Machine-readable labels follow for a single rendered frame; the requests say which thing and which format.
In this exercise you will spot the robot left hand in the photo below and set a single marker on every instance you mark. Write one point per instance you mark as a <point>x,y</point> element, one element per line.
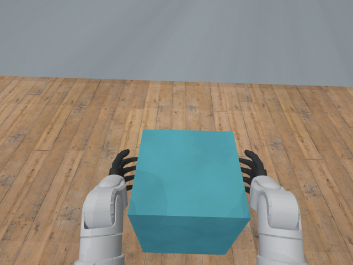
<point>119,163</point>

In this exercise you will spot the robot right hand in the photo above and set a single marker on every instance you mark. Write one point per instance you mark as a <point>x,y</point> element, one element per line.
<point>257,168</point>

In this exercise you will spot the left robot forearm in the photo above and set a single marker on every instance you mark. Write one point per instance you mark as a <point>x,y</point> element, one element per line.
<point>102,223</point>

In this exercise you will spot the carton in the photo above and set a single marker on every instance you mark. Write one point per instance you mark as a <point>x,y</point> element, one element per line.
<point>188,194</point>

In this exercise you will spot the right robot forearm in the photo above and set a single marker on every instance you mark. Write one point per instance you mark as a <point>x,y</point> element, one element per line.
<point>279,220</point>

